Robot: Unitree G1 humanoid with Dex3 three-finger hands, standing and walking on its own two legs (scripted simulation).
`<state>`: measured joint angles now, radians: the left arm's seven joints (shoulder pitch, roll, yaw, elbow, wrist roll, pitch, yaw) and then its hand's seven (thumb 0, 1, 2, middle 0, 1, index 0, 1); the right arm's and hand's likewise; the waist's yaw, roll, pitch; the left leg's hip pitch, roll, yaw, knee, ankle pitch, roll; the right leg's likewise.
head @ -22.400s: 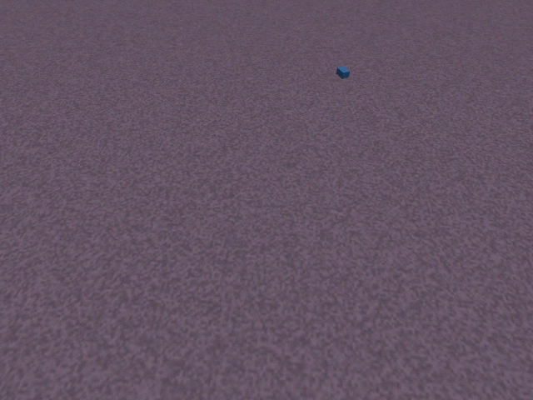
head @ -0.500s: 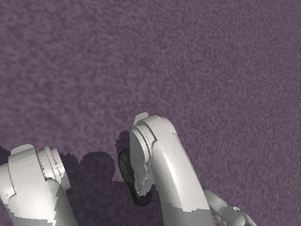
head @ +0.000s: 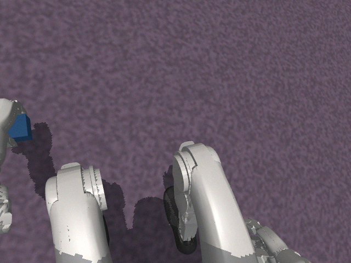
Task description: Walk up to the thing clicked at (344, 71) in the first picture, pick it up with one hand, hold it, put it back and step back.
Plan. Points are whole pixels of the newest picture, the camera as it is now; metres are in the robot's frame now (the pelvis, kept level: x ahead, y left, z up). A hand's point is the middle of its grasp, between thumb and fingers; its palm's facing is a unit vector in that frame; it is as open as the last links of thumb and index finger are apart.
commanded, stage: settle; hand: left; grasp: from above
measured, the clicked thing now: (9, 129) +0.42 +0.32 -0.22
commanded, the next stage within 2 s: lift in 0.24 s
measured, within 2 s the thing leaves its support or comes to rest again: neither
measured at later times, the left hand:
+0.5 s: hand out of the picture +0.41 +0.31 -0.12, palm faces -0.46 -0.07 -0.89, open 8.2 cm
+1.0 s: hand out of the picture +0.36 +0.32 +0.02, palm faces -0.44 -0.09 -0.89, open 8.2 cm
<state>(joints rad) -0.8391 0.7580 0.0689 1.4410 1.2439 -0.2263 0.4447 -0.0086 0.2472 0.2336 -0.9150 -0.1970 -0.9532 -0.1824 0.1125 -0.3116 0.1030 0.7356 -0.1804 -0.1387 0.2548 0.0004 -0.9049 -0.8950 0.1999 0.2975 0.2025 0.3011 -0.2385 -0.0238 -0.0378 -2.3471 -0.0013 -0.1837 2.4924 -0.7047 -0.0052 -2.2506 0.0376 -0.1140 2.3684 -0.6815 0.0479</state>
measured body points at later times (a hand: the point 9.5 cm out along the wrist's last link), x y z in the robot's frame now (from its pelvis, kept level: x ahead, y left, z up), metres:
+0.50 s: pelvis -0.01 -0.01 +0.03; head +0.20 +0.07 +0.42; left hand +0.43 +0.31 -0.07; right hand +0.07 -0.27 -0.08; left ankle +0.07 +0.12 -0.28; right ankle +0.10 -0.12 -0.28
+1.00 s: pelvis -0.01 +0.00 +0.13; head +0.16 +0.06 +0.54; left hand +0.38 +0.32 +0.07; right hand +0.13 -0.26 +0.01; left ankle +0.07 +0.12 -0.28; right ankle +0.10 -0.12 -0.28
